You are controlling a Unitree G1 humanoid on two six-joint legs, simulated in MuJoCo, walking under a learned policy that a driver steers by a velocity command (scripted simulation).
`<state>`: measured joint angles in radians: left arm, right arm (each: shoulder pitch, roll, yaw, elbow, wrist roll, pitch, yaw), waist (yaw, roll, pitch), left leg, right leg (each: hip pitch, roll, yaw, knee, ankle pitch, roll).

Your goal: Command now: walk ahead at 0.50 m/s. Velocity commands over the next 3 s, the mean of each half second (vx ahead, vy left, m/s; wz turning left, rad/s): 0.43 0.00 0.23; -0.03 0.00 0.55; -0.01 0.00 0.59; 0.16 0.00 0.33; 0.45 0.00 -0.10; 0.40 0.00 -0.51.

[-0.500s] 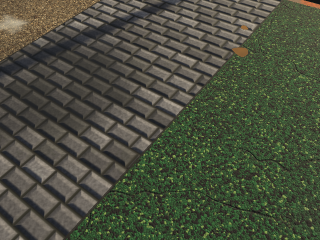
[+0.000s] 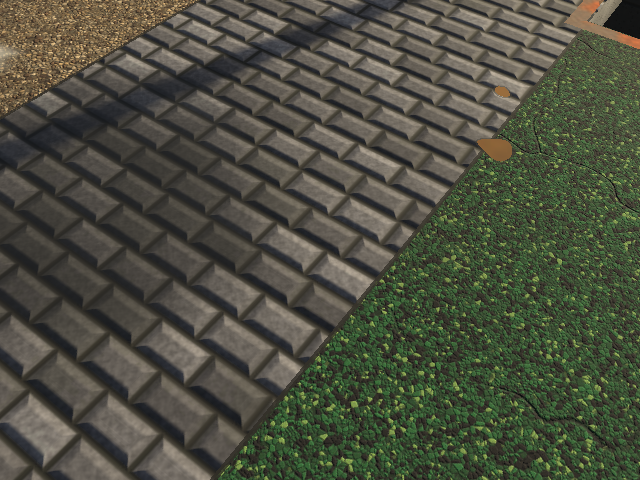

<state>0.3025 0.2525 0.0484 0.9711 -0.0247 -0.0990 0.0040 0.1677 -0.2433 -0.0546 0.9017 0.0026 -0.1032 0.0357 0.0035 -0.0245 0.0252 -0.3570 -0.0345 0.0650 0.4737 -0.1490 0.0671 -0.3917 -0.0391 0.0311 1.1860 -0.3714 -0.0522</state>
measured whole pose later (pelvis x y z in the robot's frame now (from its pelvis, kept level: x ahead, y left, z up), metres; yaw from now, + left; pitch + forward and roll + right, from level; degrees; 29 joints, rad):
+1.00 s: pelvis +0.25 -0.02 +0.00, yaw +26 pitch +1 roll -3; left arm 0.02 0.31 0.09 0.87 0.00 0.04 0.05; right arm 0.23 -0.28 -0.08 0.72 -0.01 0.03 -0.02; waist -0.02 -0.04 0.06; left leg -0.35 0.00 -0.03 0.54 -0.21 0.04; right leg -0.58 -0.01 -0.01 1.12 -0.42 0.03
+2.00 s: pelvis +0.24 +0.02 +0.01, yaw +53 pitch +1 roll -1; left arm 0.18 0.34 0.07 0.83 -0.01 -0.06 -0.03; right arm 0.37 -0.25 -0.04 0.69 0.00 -0.05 0.00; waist -0.02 -0.05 -0.01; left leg -0.07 -0.03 -0.01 0.28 -0.24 0.05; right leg -0.60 -0.10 -0.01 0.95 -0.16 0.00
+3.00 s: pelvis +0.59 +0.41 +0.01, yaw +30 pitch +2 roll +1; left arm 0.21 0.34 0.08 0.65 -0.02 0.02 0.01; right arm 0.20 -0.27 -0.06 0.71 -0.02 -0.07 0.00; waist -0.01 -0.04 0.07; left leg -0.26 0.01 0.09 0.41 -0.18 0.02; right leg -0.60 -0.03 0.03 1.08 -0.38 0.06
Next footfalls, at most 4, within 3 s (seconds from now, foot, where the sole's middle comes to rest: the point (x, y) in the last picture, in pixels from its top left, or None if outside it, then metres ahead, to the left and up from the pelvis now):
0.42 right None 0.41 -0.14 -0.77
0.86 left None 0.29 0.09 -0.77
1.34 right None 0.33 -0.14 -0.77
1.78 left None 0.15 0.07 -0.77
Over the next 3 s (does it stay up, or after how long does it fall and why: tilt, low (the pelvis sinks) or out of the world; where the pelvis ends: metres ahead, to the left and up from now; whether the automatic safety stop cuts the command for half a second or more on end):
stays up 0.59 0.41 0.01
